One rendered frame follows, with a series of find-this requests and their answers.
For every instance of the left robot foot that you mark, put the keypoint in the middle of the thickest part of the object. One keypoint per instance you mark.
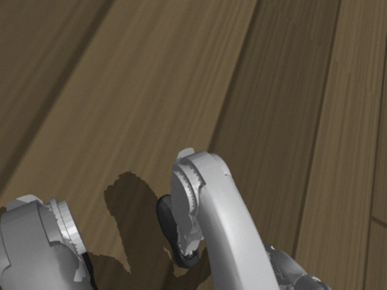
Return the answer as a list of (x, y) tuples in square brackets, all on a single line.
[(90, 270)]

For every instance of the right robot arm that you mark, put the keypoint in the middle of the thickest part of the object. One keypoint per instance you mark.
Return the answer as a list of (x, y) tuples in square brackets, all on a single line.
[(310, 282)]

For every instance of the right robot hand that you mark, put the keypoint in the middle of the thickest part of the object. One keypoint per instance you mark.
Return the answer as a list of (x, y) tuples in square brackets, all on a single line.
[(288, 271)]

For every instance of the right robot foot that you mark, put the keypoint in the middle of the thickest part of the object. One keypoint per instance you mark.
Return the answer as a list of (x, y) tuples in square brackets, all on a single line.
[(169, 229)]

